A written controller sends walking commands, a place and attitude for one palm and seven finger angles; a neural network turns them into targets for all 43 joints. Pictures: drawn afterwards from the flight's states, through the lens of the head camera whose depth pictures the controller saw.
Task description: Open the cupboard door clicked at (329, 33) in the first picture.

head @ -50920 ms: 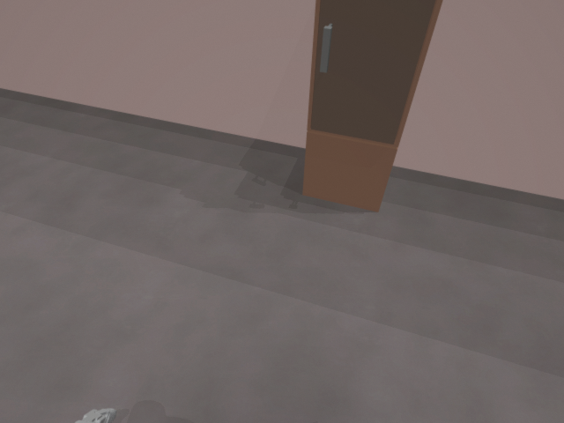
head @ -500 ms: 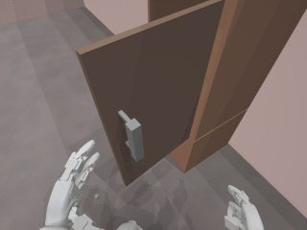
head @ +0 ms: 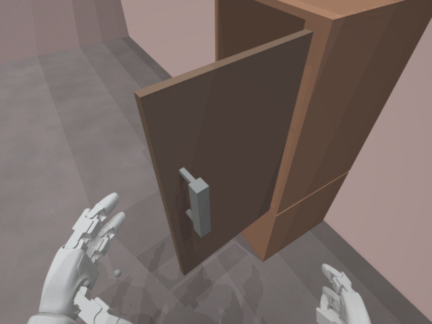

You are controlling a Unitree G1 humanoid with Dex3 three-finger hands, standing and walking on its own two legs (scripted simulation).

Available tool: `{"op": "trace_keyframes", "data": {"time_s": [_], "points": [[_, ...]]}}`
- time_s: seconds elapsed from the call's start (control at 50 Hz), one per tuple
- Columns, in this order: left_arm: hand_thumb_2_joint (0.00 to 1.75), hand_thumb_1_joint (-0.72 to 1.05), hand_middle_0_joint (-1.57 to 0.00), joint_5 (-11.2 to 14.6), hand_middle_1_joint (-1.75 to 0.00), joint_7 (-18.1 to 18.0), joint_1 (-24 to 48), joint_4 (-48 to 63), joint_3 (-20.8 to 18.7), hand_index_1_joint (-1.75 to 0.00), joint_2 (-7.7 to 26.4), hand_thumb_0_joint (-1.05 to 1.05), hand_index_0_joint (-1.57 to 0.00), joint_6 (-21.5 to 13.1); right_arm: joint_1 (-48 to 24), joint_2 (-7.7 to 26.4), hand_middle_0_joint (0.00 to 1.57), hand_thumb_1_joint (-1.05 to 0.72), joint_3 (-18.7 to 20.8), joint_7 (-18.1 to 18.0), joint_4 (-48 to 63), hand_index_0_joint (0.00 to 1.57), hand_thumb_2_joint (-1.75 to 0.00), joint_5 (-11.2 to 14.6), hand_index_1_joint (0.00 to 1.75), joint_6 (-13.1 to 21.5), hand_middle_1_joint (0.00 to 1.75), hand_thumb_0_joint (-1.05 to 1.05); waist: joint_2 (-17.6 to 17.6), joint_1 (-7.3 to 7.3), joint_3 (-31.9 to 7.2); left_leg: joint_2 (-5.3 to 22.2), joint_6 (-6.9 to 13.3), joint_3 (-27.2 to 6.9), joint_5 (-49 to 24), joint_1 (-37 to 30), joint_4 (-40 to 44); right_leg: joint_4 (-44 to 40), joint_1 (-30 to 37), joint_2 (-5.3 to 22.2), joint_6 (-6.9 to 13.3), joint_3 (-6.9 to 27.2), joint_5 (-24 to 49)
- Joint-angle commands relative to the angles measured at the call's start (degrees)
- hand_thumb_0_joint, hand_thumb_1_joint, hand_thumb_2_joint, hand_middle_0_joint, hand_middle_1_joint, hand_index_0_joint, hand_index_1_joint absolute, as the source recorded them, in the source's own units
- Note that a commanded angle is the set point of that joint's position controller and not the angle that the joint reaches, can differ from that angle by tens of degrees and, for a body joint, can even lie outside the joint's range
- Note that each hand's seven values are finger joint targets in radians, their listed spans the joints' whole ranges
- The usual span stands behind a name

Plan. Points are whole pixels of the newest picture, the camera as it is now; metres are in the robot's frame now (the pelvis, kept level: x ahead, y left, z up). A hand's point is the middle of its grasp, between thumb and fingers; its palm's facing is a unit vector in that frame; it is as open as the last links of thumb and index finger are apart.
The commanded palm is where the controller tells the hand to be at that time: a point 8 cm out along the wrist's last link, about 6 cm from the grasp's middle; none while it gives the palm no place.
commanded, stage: draw the hand back to the body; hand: left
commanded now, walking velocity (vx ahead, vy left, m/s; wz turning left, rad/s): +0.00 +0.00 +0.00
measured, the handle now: (194, 202) +0.33 +0.07 +0.06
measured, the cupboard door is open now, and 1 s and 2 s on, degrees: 96 96 96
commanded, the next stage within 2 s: step back with the hand held close in 1.18 s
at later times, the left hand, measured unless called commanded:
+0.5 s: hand (53, 231) +0.21 +0.23 +0.17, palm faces +0.30 -0.88 -0.37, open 12.7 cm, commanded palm +0.16 +0.28 +0.19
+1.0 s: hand (26, 201) +0.22 +0.26 +0.21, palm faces +0.42 -0.82 -0.38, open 7.7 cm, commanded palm +0.17 +0.30 +0.23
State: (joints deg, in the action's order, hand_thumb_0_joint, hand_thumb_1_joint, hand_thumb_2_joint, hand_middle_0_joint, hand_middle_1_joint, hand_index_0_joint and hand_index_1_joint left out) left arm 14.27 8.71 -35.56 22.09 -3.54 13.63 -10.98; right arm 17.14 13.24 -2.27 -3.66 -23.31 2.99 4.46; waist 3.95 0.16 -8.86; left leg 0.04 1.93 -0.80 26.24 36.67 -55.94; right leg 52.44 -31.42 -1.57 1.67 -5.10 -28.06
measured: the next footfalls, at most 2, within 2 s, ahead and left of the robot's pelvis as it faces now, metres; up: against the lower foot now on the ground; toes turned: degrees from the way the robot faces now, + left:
none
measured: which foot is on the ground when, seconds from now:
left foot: down 0.00-1.00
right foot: down 0.00-1.00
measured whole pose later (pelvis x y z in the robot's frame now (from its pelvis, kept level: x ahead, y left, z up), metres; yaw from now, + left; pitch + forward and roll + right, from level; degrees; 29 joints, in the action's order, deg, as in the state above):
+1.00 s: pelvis +0.03 +0.00 +0.06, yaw -2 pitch -3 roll +0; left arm 4.5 -6.6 -27.0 23.5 -18.5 19.2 -2.5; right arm 11.5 13.5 -1.5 -3.8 -34.3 0.6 3.8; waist 3.3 3.5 0.0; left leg -1.4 2.4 1.9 14.7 7.6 -25.5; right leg 23.2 -3.9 -0.7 0.7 -1.8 -16.1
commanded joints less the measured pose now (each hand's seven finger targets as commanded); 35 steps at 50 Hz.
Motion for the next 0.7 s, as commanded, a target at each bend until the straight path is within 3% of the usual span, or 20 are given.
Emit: {"op": "trace_keyframes", "data": {"time_s": [0.0,0.08,0.1,0.12,0.14,0.18,0.24,0.36,0.48,0.56,0.68], "points": [[0.32,-0.47,-0.15,1.6,-0.3,0.6,4.7,14.5,-6.3,-0.3,7.0,0.0,-0.15,-3.7,-6.3,6.1,0.2,-0.9,2.5,-0.7,9.2,0.2,-0.9,0.1,0.3,4.8,0.3,0.0,-1.3,-0.04,-0.9,-0.2,-0.1,-2.8,-7.8,-7.1,11.4,-11.5,0.4,-0.3,-0.5,2.3,8.5],[0.37,-0.32,-0.16,2.5,-0.3,0.9,3.3,13.5,-9.0,-0.3,7.7,0.0,-0.16,-1.3,-6.9,6.0,0.2,-0.9,2.3,-0.7,8.4,0.2,-0.9,0.4,0.3,5.6,0.3,0.0,0.2,1.13,-1.1,-0.1,-0.3,-2.8,-9.2,-8.9,13.2,-12.4,2.6,-0.4,-0.3,1.6,10.1],[0.39,-0.29,-0.16,-5.7,-0.3,-6.6,4.5,18.6,-10.0,-0.3,15.0,0.0,-0.16,0.7,-7.0,5.4,0.2,-0.9,2.5,-2.1,9.3,0.2,-0.9,-0.3,0.3,4.3,0.3,0.0,0.5,3.72,-0.9,0.6,-0.4,-2.2,-9.1,-9.6,15.5,-15.7,4.4,1.3,0.6,5.7,10.5],[0.4,-0.26,-0.16,-6.5,-0.3,-9.8,1.4,17.4,-8.2,-0.3,10.4,0.0,-0.16,2.5,-6.6,4.4,0.2,-0.9,2.0,-2.6,8.9,0.2,-0.9,-0.7,0.3,3.6,0.3,0.0,0.5,2.48,1.0,0.3,-0.5,-1.8,-9.7,-10.7,16.2,-16.9,4.7,1.6,0.5,5.3,10.8],[0.42,-0.22,-0.16,-7.1,-0.3,-11.1,-0.2,16.4,-7.0,-0.3,8.7,0.0,-0.16,3.8,-6.6,4.4,0.2,-0.9,2.0,-2.7,8.8,0.2,-0.9,-0.7,0.3,3.3,0.3,0.0,-2.6,2.1,1.9,0.5,-0.6,-2.1,-9.5,-11.0,16.8,-17.2,4.9,1.7,0.2,4.6,10.6],[0.45,-0.15,-0.16,-8.4,-0.3,-13.1,-0.9,14.9,-7.0,-0.3,8.4,0.0,-0.16,5.6,-6.8,4.5,0.2,-0.9,2.0,-2.8,7.6,0.2,-0.9,-0.8,0.3,2.3,0.3,0.0,-2.5,1.8,3.1,0.9,-0.3,-1.4,-10.9,-12.7,17.5,-18.8,6.5,1.7,0.0,4.5,11.7],[0.5,-0.05,-0.17,-10.0,-0.3,-15.3,3.6,17.7,-8.2,-0.3,10.9,0.0,-0.17,5.7,-7.7,5.2,0.2,-0.9,1.6,-3.0,6.8,0.2,-0.9,-1.2,0.3,2.4,0.3,0.0,-1.0,1.65,3.3,1.0,-0.3,-2.2,-10.6,-15.7,20.7,-20.4,8.6,1.7,0.0,3.9,11.2],[0.58,0.17,-0.17,-11.1,-0.3,-17.4,6.8,18.8,-11.3,-0.3,13.6,0.0,-0.17,5.7,-9.0,5.5,0.2,-0.9,1.1,-3.3,4.0,0.2,-0.9,-1.7,0.3,3.9,0.3,0.0,-0.1,2.26,2.8,1.4,-0.5,-3.0,-15.1,-21.5,25.6,-23.4,14.3,1.8,0.2,3.3,14.8],[0.68,0.37,-0.18,-11.0,-0.3,-17.3,7.1,16.7,-13.4,-0.3,13.0,0.0,-0.18,5.6,-9.9,5.7,0.2,-0.9,1.3,-2.4,1.5,0.2,-0.9,-2.1,0.3,4.6,0.3,0.0,-0.7,2.69,4.0,2.0,-1.2,-3.2,-22.4,-25.8,29.4,-25.6,18.7,1.7,0.0,2.9,19.0],[0.74,0.51,-0.19,-10.6,-0.3,-17.0,6.7,14.4,-16.9,-0.3,14.5,0.0,-0.19,5.6,-10.8,5.7,0.2,-0.9,1.8,-1.8,0.1,0.2,-0.9,-2.3,0.3,4.3,0.3,0.0,-2.0,3.43,4.5,2.2,-1.5,-2.3,-27.6,-27.5,30.7,-27.4,21.8,1.5,0.0,2.9,22.8],[0.82,0.73,-0.19,-10.1,-0.3,-16.8,10.2,15.5,-20.6,-0.3,16.3,0.0,-0.19,5.1,-11.5,5.7,0.2,-0.9,2.2,-1.4,-0.6,0.2,-0.9,-2.4,0.3,3.5,0.3,0.0,-0.3,3.52,4.1,2.0,-1.3,-0.9,-30.0,-30.1,32.2,-29.5,24.3,1.6,-0.1,3.5,26.0]]}}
